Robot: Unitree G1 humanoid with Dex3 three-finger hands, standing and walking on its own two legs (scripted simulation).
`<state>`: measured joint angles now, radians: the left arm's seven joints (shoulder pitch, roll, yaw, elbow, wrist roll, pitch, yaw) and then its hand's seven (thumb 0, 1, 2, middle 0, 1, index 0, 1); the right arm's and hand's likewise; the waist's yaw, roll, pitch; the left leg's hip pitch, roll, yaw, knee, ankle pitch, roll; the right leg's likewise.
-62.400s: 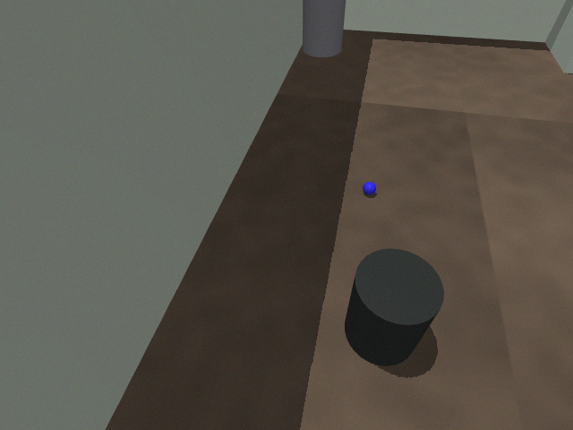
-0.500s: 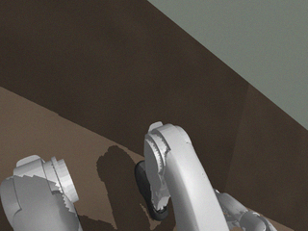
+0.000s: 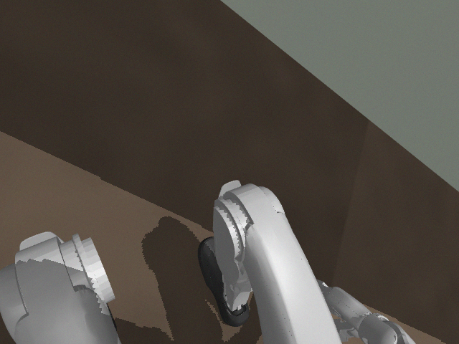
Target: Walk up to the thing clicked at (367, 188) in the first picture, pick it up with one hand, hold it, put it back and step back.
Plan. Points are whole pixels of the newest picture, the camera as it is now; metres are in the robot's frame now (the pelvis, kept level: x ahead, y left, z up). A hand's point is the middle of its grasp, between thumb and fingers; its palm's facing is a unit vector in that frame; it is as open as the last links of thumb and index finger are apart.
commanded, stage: withdraw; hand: left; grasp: from above
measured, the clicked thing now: out of the picture +0.41 +0.36 -0.26
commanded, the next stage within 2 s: home in 0.98 s
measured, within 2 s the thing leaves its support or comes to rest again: neither
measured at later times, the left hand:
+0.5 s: hand out of the picture +0.40 +0.39 -0.10, palm faces -0.35 -0.09 -0.93, open 14.0 cm
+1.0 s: hand out of the picture +0.37 +0.37 -0.12, palm faces -0.45 -0.13 -0.88, open 13.9 cm
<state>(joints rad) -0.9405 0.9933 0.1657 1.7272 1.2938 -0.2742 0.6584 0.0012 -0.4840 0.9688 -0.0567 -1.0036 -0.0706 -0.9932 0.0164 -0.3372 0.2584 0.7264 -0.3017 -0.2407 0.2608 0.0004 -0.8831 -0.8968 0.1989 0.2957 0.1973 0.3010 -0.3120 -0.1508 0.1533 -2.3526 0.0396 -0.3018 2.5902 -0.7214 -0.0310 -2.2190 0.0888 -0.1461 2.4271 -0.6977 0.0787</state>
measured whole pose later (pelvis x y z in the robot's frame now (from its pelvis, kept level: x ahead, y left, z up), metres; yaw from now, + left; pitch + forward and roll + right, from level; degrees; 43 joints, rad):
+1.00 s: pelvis -0.02 -0.01 +0.04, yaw +6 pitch +30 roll -9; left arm -0.89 0.83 0.12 1.41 1.29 -0.34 0.35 0.00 -0.48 1.00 -0.10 -1.00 -0.11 -0.99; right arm 0.15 -0.31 0.10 0.73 -0.16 -0.01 0.12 0.00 -0.90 -0.90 0.20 0.30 0.20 0.30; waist -0.21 -0.04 -0.01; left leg -2.32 0.02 -0.18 2.39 -0.61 -0.02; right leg -2.20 0.03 -0.07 2.32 -0.65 0.05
